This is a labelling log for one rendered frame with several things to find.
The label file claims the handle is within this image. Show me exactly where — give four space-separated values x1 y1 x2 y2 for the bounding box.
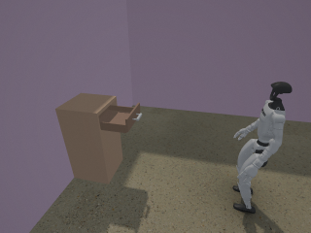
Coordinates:
133 113 142 121

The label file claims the robot right hand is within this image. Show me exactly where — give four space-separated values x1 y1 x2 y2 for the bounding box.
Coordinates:
233 128 249 141

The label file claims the robot left upper arm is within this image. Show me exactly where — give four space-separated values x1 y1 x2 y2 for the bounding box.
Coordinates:
268 111 286 148

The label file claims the drawer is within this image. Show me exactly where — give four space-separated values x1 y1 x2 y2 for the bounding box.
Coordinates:
98 102 141 133

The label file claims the robot left foot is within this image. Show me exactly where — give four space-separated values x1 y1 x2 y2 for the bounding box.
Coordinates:
233 203 256 214

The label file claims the robot left forearm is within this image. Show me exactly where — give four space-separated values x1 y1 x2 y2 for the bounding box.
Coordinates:
253 140 281 169

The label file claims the robot right forearm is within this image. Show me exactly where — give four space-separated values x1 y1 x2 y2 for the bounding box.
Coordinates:
246 118 259 132

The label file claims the humanoid robot torso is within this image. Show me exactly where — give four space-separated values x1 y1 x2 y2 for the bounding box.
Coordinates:
253 101 286 153

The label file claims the robot left hand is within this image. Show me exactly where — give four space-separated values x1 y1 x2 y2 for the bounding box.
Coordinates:
237 164 258 183

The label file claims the cabinet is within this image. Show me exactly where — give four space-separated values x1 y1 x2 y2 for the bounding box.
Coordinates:
55 93 123 184

